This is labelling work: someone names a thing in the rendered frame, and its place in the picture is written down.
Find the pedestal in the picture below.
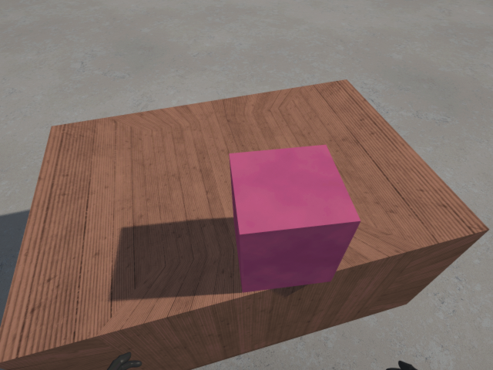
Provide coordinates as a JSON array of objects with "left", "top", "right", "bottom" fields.
[{"left": 0, "top": 79, "right": 489, "bottom": 370}]

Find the carton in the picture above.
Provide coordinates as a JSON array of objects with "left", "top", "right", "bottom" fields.
[{"left": 229, "top": 145, "right": 361, "bottom": 293}]

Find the robot left hand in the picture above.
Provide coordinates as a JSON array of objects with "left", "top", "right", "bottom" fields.
[{"left": 107, "top": 352, "right": 142, "bottom": 370}]

